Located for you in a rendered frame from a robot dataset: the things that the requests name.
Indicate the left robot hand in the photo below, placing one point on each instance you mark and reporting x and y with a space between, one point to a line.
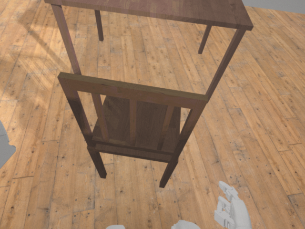
6 150

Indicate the right robot hand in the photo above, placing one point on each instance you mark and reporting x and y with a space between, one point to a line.
236 213

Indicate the chair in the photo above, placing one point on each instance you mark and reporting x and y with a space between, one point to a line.
135 120

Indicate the table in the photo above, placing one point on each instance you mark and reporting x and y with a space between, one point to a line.
221 13

